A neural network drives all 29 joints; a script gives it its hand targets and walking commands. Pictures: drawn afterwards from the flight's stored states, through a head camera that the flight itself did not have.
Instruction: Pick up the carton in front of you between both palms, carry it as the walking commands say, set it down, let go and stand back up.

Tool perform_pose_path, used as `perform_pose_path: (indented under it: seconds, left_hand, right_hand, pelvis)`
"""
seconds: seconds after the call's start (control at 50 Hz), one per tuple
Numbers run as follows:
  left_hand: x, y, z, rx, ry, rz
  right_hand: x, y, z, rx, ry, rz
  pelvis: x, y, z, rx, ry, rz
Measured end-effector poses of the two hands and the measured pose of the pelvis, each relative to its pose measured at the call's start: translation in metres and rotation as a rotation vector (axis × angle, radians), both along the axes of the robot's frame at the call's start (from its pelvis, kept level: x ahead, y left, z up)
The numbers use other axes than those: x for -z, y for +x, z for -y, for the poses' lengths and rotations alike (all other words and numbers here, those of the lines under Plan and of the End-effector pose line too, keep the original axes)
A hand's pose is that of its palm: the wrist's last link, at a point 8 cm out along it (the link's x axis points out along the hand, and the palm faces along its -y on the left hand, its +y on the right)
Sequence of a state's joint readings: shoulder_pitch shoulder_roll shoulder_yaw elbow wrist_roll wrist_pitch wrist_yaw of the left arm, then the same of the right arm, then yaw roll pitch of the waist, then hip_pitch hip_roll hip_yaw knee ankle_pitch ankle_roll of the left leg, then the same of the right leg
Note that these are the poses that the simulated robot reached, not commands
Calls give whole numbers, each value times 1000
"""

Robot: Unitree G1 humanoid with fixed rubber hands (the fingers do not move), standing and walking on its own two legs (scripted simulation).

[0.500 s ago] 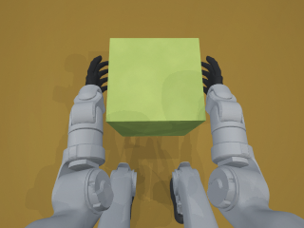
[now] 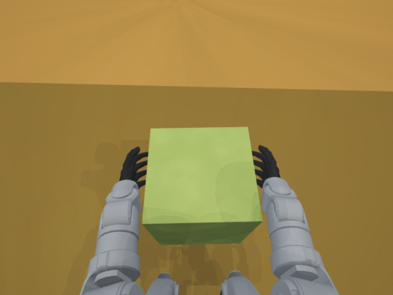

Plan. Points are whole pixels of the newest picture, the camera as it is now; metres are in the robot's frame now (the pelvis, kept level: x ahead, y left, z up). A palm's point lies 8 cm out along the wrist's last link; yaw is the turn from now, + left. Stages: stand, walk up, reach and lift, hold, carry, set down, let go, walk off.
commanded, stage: reach and lift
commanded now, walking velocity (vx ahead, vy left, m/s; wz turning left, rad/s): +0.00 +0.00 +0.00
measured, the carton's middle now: (199, 191) +0.37 +0.00 -0.09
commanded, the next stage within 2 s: hold in 1.40 s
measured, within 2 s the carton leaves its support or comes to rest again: neither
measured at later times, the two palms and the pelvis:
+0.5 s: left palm (110, 177) +0.32 +0.15 +0.10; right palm (295, 176) +0.32 -0.15 +0.10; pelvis +0.02 +0.00 +0.07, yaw +0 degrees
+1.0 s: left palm (109, 172) +0.33 +0.15 +0.11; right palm (297, 171) +0.32 -0.15 +0.11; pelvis +0.03 +0.00 +0.08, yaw +0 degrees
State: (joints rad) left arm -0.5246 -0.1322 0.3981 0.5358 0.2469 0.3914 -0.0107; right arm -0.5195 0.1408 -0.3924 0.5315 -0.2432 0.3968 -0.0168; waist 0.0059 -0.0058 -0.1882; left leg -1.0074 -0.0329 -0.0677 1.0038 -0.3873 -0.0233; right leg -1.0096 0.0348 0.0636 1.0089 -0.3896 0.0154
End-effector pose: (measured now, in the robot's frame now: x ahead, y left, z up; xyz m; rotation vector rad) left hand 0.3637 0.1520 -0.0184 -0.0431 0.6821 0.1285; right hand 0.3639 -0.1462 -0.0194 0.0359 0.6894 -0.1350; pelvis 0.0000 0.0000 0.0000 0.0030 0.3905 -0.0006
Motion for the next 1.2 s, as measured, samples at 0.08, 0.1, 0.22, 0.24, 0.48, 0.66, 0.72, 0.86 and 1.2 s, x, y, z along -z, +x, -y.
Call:
perform_pose_path:
  seconds: [0.08, 0.1, 0.22, 0.24, 0.48, 0.66, 0.72, 0.86, 1.2]
  left_hand:
    - [-24, -8, 0, 1, 1, 2]
    - [-30, -11, 0, 1, 1, 3]
    - [-65, -22, 0, 3, 2, 13]
    - [-71, -24, 0, 4, 3, 16]
    - [-121, -42, 1, 34, 38, 30]
    - [-121, -46, 0, 25, 28, 14]
    - [-123, -44, -1, 23, 28, 22]
    - [-127, -40, 0, 33, 38, 21]
    - [-132, -39, 1, 45, 60, 15]
  right_hand:
    - [-24, -8, 0, -1, -3, 2]
    - [-30, -10, 0, -1, -4, 3]
    - [-65, -23, 0, 0, -6, 13]
    - [-71, -25, 0, 0, -6, 16]
    - [-120, -44, 2, -17, -28, 29]
    - [-120, -47, 0, -18, -26, 13]
    - [-122, -45, 0, -18, -25, 22]
    - [-126, -43, 1, -23, -36, 20]
    - [-132, -40, 2, -43, -60, 14]
  pelvis:
    - [-19, 7, 1, -2, -1, 69]
    - [-24, 9, 1, -2, -1, 87]
    - [-48, 19, 0, -3, -2, 197]
    - [-52, 20, 0, -3, -2, 216]
    - [-74, 25, -3, 2, -3, 421]
    - [-74, 16, -4, 7, -4, 463]
    - [-75, 16, -4, 7, -5, 466]
    - [-77, 22, -4, 6, -4, 472]
    - [-81, 35, -2, 3, -3, 485]
